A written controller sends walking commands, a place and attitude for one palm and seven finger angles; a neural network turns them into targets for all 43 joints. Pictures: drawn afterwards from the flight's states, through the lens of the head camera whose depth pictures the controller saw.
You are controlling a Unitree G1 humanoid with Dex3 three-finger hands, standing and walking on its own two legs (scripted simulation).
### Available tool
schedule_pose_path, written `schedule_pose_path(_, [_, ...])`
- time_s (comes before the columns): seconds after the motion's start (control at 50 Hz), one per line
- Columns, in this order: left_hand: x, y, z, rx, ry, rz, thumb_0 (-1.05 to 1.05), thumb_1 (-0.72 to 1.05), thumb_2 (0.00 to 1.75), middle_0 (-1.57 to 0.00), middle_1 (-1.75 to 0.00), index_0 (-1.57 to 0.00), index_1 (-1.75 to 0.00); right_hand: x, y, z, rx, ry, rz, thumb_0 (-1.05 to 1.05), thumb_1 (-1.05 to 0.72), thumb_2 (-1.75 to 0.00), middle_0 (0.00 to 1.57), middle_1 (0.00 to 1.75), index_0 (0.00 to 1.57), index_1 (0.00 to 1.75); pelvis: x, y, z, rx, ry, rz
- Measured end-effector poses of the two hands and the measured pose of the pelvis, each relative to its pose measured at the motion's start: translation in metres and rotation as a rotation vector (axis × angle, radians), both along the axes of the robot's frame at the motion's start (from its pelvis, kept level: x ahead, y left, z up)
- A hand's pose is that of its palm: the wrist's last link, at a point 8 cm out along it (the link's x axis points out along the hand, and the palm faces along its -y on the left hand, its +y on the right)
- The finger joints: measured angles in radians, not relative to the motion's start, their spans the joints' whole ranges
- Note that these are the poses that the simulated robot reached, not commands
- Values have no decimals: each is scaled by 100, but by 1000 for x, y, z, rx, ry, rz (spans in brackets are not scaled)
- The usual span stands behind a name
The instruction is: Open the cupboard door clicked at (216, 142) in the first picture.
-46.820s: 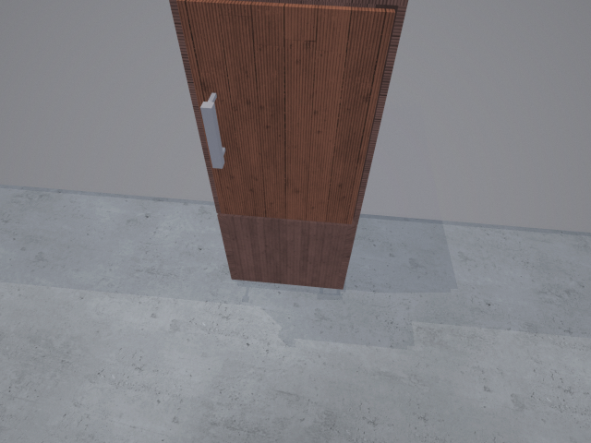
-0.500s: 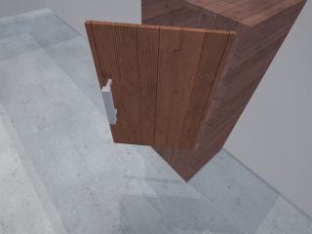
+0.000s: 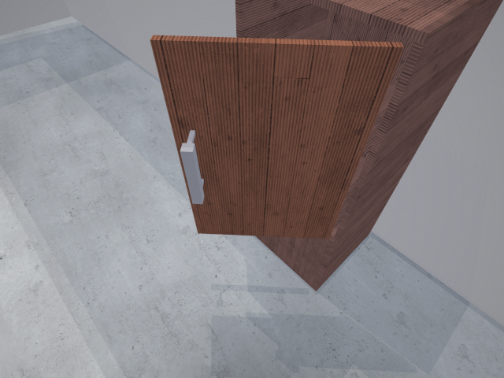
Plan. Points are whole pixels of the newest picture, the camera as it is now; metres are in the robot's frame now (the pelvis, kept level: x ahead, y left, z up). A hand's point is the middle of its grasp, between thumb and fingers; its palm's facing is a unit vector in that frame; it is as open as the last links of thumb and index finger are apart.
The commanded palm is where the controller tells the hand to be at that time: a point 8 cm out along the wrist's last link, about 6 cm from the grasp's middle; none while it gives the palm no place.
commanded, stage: come to a stop and stand still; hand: left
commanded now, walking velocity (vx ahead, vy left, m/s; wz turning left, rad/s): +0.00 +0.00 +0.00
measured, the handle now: (195, 168) +0.53 +0.16 -0.02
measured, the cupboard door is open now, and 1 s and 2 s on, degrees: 44 44 44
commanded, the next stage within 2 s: look again from close up in 0.08 s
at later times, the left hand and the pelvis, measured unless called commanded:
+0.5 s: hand out of the picture +0.03 +0.17 -0.17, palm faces -0.01 -0.97 -0.24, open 7.4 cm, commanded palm none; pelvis -0.01 -0.02 +0.01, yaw +0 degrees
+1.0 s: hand (144, 338) +0.18 +0.18 -0.02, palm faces +0.31 -0.94 -0.15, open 7.6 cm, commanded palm +0.10 +0.22 -0.06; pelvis -0.02 -0.05 -0.01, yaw +4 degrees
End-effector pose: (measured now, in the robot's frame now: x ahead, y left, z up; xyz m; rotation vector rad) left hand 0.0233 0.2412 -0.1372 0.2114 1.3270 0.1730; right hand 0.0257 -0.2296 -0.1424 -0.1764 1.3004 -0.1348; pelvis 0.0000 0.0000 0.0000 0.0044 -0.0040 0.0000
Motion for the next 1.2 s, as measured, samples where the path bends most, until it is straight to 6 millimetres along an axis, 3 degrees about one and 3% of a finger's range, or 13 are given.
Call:
schedule_pose_path(0.18, [-1, 0, 1, 3, 15, -1, 1, 91, 90, -20, -30, -20, -30, 3, -12, 4, -22, 7, 0, 1, -91, -90, 20, 30, 20, 30, -1, -5, 2, 4, -7, -1])
schedule_pose_path(0.52, [-2, -20, 2, -9, 4, -13, 1, 91, 90, -20, -30, -20, -30, 16, -48, 13, -56, -21, 15, 0, -90, -90, 20, 30, 20, 30, -6, -26, 6, 4, -10, 2])
schedule_pose_path(0.84, [3, -27, 8, 17, -18, -25, 1, 91, 90, -20, -30, -20, -30, 18, -66, 15, -57, -19, 20, 0, -90, -90, 20, 30, 20, 30, -8, -41, 8, -1, -1, 4])
schedule_pose_path(0.88, [28, -24, 28, 18, -216, 83, 1, 90, 90, -20, -30, -20, -30, 25, -67, 21, -68, -111, 17, 1, -90, -90, 20, 30, 20, 30, -9, -43, 6, 4, 4, 16])
schedule_pose_path(0.92, [64, -19, 67, 60, -511, 112, 2, 89, 90, -20, -30, -20, -30, 38, -67, 26, -77, -236, 31, 1, -90, -90, 20, 30, 20, 30, -10, -45, 4, 14, 6, 32])
schedule_pose_path(0.98, [110, -18, 119, 69, -863, 111, 2, 87, 88, -20, -32, -20, -32, 61, -67, 30, -62, -393, 46, 1, -90, -90, 20, 30, 20, 30, -16, -48, -2, 9, 26, 63])
schedule_pose_path(1.02, [131, -20, 139, 49, -1048, 69, 1, 84, 87, -20, -34, -20, -34, 78, -69, 32, -53, -483, 59, 1, -90, -90, 20, 30, 20, 30, -24, -52, -10, 4, 63, 67])
schedule_pose_path(1.06, [140, -24, 143, 7, -1183, 7, 1, 80, 86, -20, -36, -21, -36, 93, -71, 33, -49, -560, 79, 1, -90, -90, 20, 30, 20, 30, -32, -58, -21, 6, 114, 57])
schedule_pose_path(1.1, [137, -29, 133, -49, -1258, -71, 1, 77, 84, -21, -39, -21, -39, 107, -74, 33, -51, -627, 108, 1, -90, -90, 20, 30, 20, 30, -40, -64, -35, 8, 160, 49])
schedule_pose_path(1.2, [98, -31, 79, -169, -1204, -164, 1, 66, 80, -22, -46, -22, -46, 131, -85, 23, -79, -733, 183, 1, -90, -90, 20, 30, 20, 30, -53, -74, -70, 0, 231, 51])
